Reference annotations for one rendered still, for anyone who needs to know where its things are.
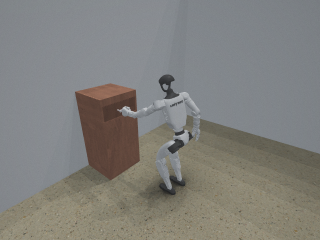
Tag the cabinet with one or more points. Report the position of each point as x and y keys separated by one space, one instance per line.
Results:
x=112 y=147

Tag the right robot upper arm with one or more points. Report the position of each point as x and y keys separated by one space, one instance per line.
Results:
x=189 y=102

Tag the robot right shin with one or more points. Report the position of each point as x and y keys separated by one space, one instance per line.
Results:
x=175 y=163

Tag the drawer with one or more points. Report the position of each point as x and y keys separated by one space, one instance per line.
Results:
x=110 y=111

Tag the robot left hand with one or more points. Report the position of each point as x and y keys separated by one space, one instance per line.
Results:
x=125 y=110

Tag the robot right hand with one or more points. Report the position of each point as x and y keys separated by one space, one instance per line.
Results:
x=194 y=131

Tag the left robot forearm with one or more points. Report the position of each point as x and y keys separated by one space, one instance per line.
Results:
x=137 y=114

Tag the left robot upper arm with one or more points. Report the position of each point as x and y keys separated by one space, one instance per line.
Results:
x=156 y=106

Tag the robot head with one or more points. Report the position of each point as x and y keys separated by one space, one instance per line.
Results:
x=167 y=79

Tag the right robot forearm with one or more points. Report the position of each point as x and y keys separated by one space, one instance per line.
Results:
x=196 y=121

